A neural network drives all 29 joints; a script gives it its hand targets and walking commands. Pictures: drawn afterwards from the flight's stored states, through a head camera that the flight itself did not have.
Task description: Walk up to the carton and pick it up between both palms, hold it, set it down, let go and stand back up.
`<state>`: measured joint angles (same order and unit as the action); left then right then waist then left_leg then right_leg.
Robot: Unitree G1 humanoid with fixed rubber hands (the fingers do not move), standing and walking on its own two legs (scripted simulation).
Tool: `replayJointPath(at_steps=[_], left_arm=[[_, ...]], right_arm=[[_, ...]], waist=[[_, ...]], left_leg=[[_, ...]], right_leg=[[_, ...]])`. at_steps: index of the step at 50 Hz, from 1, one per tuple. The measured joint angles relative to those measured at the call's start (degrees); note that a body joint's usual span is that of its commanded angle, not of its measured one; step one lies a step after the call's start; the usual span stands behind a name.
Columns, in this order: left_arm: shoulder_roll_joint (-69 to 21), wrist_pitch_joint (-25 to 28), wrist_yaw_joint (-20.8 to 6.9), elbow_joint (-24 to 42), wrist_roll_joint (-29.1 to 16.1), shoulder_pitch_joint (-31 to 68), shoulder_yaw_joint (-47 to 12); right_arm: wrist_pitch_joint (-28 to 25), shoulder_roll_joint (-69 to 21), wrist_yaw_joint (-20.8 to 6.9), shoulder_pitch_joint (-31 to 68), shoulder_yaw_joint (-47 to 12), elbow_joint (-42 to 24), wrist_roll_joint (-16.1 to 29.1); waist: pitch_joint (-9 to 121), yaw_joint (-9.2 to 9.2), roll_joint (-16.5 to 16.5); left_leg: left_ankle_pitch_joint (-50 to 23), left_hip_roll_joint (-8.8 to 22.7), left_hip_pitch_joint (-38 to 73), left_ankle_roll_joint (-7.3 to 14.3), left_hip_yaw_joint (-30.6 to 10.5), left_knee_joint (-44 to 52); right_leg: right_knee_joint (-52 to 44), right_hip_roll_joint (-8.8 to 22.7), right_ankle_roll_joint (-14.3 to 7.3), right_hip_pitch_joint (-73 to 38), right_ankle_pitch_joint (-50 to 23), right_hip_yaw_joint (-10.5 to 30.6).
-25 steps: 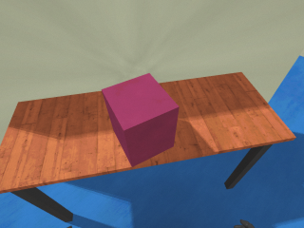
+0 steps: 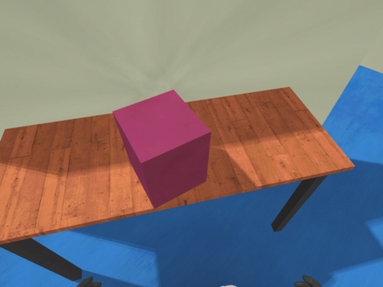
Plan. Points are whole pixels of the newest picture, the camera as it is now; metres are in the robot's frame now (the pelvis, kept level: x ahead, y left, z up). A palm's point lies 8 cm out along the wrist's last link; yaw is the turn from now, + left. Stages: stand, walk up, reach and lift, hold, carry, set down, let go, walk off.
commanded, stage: walk up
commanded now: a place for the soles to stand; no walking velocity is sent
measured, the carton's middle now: (163, 149) +0.46 +0.06 -0.02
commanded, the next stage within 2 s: reach and lift in 0.20 s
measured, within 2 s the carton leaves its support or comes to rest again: neither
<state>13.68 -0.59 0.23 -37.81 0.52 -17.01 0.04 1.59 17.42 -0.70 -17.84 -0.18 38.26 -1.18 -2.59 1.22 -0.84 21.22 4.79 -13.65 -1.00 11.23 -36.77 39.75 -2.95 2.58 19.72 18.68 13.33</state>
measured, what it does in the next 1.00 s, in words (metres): stands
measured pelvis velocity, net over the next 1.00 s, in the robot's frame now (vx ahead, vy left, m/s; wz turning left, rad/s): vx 0.01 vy -0.03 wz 0.14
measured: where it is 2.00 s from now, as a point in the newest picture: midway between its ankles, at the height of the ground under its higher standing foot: outside the picture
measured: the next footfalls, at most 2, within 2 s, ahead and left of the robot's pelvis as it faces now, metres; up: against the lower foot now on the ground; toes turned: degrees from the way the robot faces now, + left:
none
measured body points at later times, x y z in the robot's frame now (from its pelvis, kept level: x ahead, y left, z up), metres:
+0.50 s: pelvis -0.01 +0.00 -0.01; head +0.03 +0.00 +0.44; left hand +0.18 +0.22 -0.10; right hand +0.16 -0.26 -0.11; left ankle -0.02 +0.12 -0.72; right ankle +0.03 -0.14 -0.72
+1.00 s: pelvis +0.01 -0.03 +0.02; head +0.01 -0.03 +0.47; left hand +0.18 +0.21 -0.05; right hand +0.20 -0.25 -0.07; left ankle -0.02 +0.12 -0.72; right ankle +0.04 -0.14 -0.72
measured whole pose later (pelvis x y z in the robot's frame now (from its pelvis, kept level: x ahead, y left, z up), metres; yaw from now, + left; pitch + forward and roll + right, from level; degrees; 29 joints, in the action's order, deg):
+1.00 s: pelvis +0.01 -0.03 +0.02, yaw +8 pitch -4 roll +1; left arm 8.1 -5.5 7.5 -26.4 0.8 -8.0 0.8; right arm -12.2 12.9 -6.2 -10.0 2.4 41.5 3.4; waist -4.1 0.6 -0.7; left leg 13.6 3.7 -7.1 -3.4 1.6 -24.3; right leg 27.6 0.2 -0.1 10.1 14.0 1.0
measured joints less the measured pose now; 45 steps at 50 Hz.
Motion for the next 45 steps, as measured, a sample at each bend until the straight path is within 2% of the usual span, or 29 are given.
replayJointPath(at_steps=[12, 14, 17, 19, 21, 25, 29, 36, 40, 45], left_arm=[[0.4, -0.1, -0.1, -0.7, 0.0, -0.5, 0.7], [0.6, -5.5, 0.7, -2.6, 0.5, 3.5, -0.5], [0.4, -14.5, 1.3, -2.5, 1.7, 11.6, -1.1], [-0.2, -17.2, 1.0, 1.1, 2.3, 14.7, -0.5], [-1.2, -18.1, 0.9, 5.2, 3.0, 16.1, 0.2], [-3.6, -17.0, 1.9, 8.8, 3.6, 15.5, 0.3], [-5.8, -14.4, 3.4, 7.4, 4.0, 13.9, 0.1], [-6.0, -12.3, 4.3, 3.5, 4.4, 13.9, 1.8], [-5.1, -10.3, 5.8, 6.4, 2.9, 12.7, 2.7], [-4.7, -7.1, 7.2, 10.4, 1.3, 10.5, 1.9]], right_arm=[[0.4, -0.4, 0.0, -1.3, -0.1, 0.4, -0.1], [-3.6, -1.3, -1.2, 0.9, 3.4, 4.7, -2.0], [-7.8, -1.9, -2.3, 6.8, 7.2, 10.0, -4.1], [-9.7, -2.2, -2.0, 9.3, 7.7, 10.0, -4.0], [-11.1, -2.6, -2.1, 11.0, 7.4, 9.0, -3.0], [-12.8, -3.8, -3.1, 11.8, 6.6, 7.8, -0.4], [-13.5, -4.2, -4.1, 10.2, 5.9, 8.7, 1.3], [-12.7, -3.5, -3.8, 8.0, 4.2, 10.1, 1.5], [-12.6, -3.9, -4.3, 7.3, 3.3, 7.0, 3.0], [-13.4, -4.6, -5.2, 7.5, 2.7, 3.8, 4.5]], waist=[[0.5, -0.18, 0.1], [0.2, 1.11, 1.0], [-4.2, 2.29, 1.6], [-7.3, 2.14, 1.3], [-9.0, 2.09, 0.8], [-7.3, 2.91, 0.8], [-2.9, 2.81, 0.7], [-1.6, 0.99, -0.9], [-2.8, -0.33, -1.3], [-2.6, -0.62, -0.6]], left_leg=[[0.5, 0.2, 0.7, -0.1, 0.0, -0.4], [0.8, -0.1, -2.1, 0.2, -2.3, -2.6], [1.6, -0.8, -4.8, 0.3, -5.3, -6.8], [2.0, -1.2, -4.8, 0.5, -6.1, -7.9], [1.6, -1.2, -4.2, 0.2, -6.6, -7.9], [0.7, -0.6, -2.1, -0.3, -7.5, -5.0], [-1.2, -0.1, 1.2, -1.1, -8.0, 0.1], [-3.7, -0.6, 5.3, -1.8, -8.8, 5.6], [-4.9, -0.8, 5.5, -2.2, -8.9, 7.3], [-6.5, -0.9, 5.5, -2.5, -9.4, 9.9]], right_leg=[[-0.1, -0.2, 0.0, -0.7, 0.1, 0.1], [0.7, 1.5, -1.5, 0.6, 0.9, -3.8], [3.5, 3.0, -0.7, 1.5, 1.6, -7.4], [4.7, 3.5, 0.4, 1.2, 2.0, -8.2], [4.6, 3.7, -0.3, 0.4, 1.8, -8.9], [0.7, 3.0, -0.4, -2.4, 0.5, -9.9], [-4.6, 2.5, -1.1, -5.8, -1.4, -10.5], [-7.5, 2.9, -2.1, -9.1, -2.2, -11.5], [-7.8, 3.0, -2.4, -8.7, -2.6, -11.6], [-9.9, 3.0, -2.7, -8.6, -3.8, -12.0]])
